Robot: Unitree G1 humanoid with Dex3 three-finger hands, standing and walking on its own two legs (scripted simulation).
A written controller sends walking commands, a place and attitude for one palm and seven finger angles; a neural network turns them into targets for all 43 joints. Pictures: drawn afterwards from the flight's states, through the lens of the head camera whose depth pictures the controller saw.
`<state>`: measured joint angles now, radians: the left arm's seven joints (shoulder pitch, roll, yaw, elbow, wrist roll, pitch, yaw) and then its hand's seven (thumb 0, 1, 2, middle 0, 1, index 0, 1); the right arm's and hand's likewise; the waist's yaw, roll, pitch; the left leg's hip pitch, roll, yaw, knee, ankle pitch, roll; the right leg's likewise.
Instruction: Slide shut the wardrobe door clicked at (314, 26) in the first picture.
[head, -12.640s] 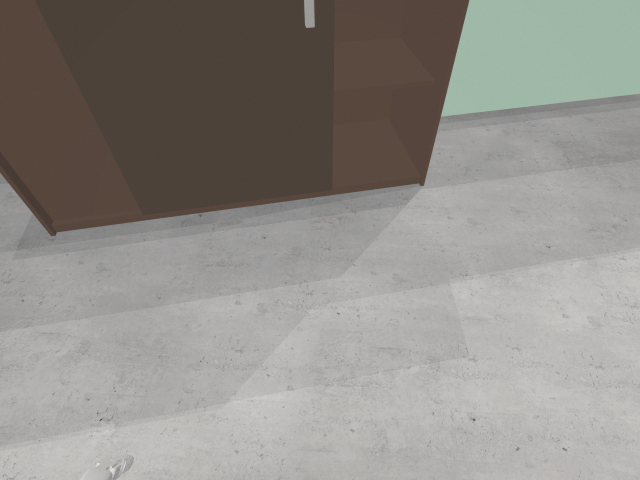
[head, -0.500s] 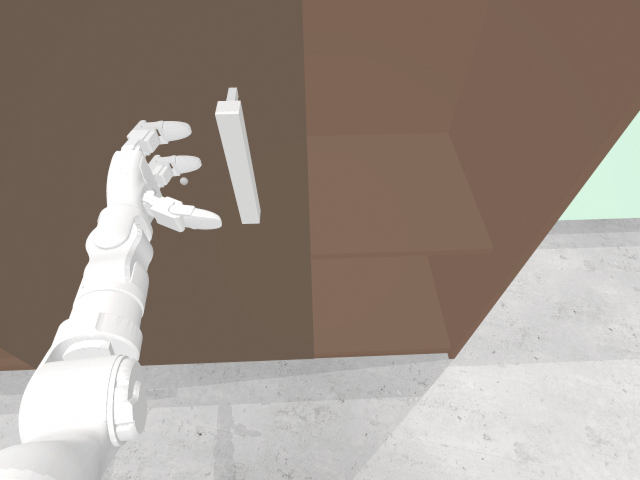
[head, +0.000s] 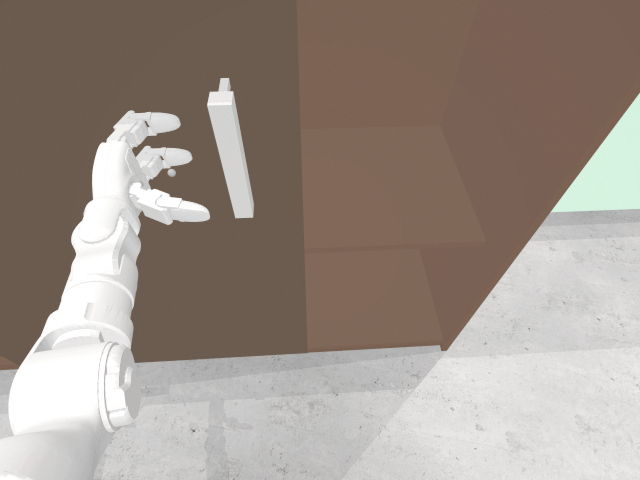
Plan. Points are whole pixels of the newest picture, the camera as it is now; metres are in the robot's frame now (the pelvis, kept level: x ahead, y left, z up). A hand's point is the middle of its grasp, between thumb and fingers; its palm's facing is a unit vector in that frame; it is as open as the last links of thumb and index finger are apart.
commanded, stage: move the hooked fingers beside the handle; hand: left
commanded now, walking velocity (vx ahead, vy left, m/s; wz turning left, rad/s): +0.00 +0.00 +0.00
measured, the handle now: (235, 152) +0.51 +0.10 +0.12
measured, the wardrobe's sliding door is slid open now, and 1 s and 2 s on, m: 0.44 0.43 0.43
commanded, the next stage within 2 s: feel for the door with the fingertips in 0.32 s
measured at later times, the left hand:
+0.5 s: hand (173, 173) +0.46 +0.17 +0.13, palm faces +0.05 -1.00 +0.00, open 13.7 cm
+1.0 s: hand (183, 175) +0.46 +0.16 +0.13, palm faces +0.09 -1.00 -0.02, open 13.7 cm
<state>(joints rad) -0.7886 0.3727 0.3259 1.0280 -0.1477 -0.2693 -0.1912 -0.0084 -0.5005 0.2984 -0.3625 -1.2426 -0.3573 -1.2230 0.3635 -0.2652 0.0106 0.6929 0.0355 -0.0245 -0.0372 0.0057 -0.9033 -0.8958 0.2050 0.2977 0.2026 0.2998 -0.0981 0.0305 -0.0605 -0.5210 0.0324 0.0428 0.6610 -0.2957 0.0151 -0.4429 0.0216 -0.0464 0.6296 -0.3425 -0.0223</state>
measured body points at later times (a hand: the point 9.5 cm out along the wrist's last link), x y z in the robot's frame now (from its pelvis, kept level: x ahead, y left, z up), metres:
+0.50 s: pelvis +0.00 +0.01 +0.00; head +0.05 +0.01 +0.44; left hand +0.45 +0.23 +0.13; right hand +0.04 -0.25 -0.13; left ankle +0.02 +0.11 -0.72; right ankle -0.02 -0.11 -0.72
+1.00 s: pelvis -0.01 +0.00 -0.01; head +0.05 +0.01 +0.44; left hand +0.45 +0.21 +0.13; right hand +0.04 -0.25 -0.13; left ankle +0.02 +0.11 -0.72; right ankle -0.02 -0.11 -0.72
